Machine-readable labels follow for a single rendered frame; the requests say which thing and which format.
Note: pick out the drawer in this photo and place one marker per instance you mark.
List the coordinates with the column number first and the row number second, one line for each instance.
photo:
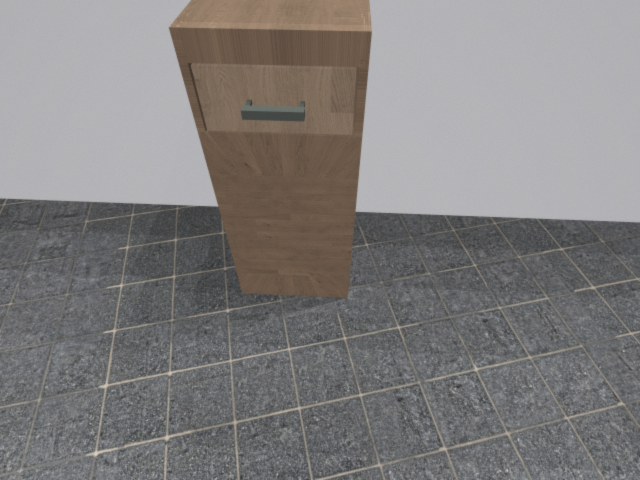
column 328, row 92

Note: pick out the handle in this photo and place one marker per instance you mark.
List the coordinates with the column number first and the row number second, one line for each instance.
column 273, row 113

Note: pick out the cabinet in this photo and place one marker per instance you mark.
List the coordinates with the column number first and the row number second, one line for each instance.
column 287, row 200

